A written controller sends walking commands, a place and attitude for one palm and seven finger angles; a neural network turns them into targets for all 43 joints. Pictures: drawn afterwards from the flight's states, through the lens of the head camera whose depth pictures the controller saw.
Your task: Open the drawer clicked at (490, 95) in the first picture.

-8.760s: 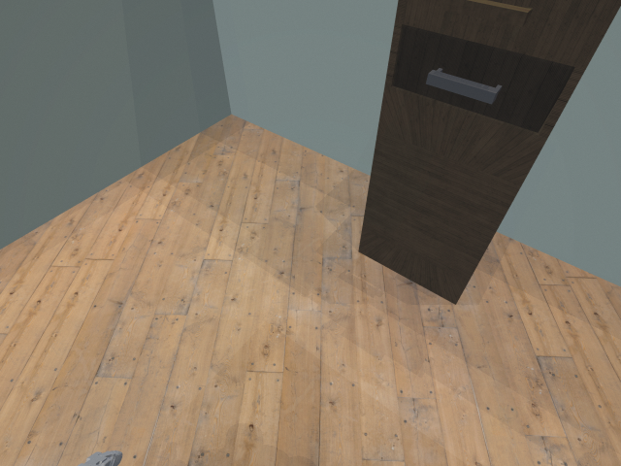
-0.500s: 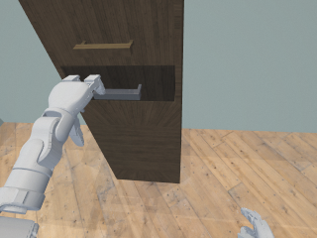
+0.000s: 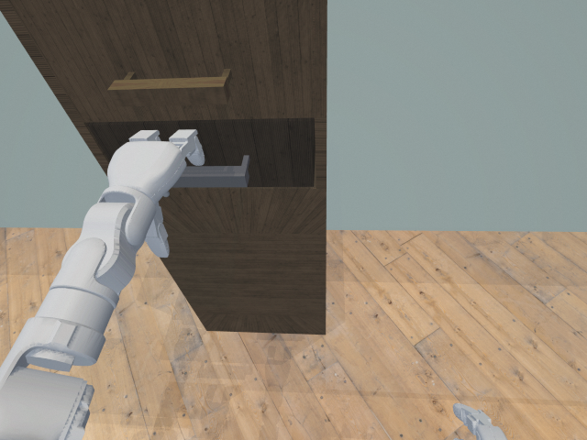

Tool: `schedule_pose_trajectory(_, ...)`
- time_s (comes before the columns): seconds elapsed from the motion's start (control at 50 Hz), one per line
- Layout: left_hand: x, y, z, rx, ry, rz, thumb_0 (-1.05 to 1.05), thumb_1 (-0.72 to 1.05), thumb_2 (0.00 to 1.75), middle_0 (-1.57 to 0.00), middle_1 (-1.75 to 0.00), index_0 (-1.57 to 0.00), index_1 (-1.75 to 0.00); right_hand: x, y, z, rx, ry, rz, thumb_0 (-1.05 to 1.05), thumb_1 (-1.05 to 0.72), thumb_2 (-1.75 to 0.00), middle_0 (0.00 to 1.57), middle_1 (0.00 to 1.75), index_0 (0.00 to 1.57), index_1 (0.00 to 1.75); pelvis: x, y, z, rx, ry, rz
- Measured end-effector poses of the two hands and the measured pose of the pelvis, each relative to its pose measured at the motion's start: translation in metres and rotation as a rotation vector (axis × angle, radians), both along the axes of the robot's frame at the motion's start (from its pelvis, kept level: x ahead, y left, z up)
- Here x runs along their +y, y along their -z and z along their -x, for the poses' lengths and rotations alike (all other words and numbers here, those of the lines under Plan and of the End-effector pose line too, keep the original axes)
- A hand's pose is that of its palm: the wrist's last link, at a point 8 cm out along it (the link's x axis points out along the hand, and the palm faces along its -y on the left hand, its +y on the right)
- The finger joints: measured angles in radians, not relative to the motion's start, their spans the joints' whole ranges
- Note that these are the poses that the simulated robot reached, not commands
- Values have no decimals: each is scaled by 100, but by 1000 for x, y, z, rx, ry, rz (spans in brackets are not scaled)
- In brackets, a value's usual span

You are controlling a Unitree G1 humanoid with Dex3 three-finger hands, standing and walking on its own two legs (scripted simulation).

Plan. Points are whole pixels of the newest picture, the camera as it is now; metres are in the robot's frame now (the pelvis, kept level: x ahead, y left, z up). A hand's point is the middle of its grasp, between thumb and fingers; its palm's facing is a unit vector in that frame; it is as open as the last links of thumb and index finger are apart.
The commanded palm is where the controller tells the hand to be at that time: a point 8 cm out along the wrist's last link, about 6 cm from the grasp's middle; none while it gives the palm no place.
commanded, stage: move the hooked fingers above the handle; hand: left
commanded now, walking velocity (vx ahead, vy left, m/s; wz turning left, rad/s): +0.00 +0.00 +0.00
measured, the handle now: (204, 168) +0.54 +0.22 +0.05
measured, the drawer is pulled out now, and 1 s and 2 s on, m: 0.00 0.00 0.00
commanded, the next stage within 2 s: lower the fingers behind the handle in 1.50 s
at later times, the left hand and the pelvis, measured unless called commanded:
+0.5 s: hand (190, 169) +0.47 +0.21 +0.11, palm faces -0.03 -0.02 -1.00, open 13.8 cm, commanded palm +0.46 +0.22 +0.17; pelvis +0.02 -0.01 -0.01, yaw -1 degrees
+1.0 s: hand (184, 166) +0.48 +0.22 +0.11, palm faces -0.02 -0.01 -1.00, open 13.8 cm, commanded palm +0.47 +0.23 +0.17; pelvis +0.01 +0.00 -0.01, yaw -1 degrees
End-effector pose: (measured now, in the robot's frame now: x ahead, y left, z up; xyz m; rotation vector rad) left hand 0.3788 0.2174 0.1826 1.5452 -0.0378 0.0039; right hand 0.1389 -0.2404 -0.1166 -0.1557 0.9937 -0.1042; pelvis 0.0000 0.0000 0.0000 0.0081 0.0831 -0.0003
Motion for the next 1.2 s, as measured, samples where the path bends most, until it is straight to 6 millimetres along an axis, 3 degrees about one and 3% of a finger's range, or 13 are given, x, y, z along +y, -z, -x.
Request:
schedule_pose_trajectory(0.22, -3, 9, -36, 42, -16, -12, 0, -49, 30, -32, -120, -32, -120, -6, 3, 2, 25, 26, 17, 1, -91, -90, 20, 30, 20, 30, -4, 3, -7, 34, 1, 0)
schedule_pose_trajectory(0.56, -9, 21, -84, 48, -10, -2, 0, -49, 30, -32, -120, -32, -120, -33, 18, 66, 218, 142, 68, 1, -91, -90, 20, 30, 20, 30, -7, 8, -16, 104, 13, 4)
schedule_pose_trajectory(0.7, -6, 21, -91, 38, -29, -3, 0, -49, 30, -34, -122, -33, -121, -34, 19, 85, 257, 177, 63, 1, -91, -90, 20, 30, 20, 30, -6, 9, -17, 121, 24, 5)
schedule_pose_trajectory(0.96, 1, 19, -81, 47, -35, -17, 0, -49, 30, -32, -120, -32, -120, -28, 17, 74, 207, 162, 64, 1, -91, -90, 20, 30, 20, 30, -4, 9, -10, 104, 16, 7)
schedule_pose_trajectory(1.2, -5, 17, -92, 41, -33, -17, 0, -49, 30, -33, -121, -32, -120, -26, 15, 71, 184, 152, 76, 1, -91, -90, 20, 30, 20, 30, -1, 11, -7, 119, 13, 7)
